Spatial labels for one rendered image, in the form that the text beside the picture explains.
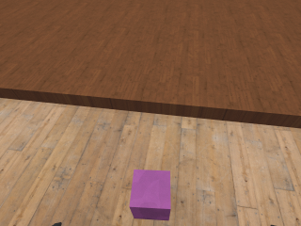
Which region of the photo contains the carton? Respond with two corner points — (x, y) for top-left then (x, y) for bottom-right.
(129, 169), (171, 221)

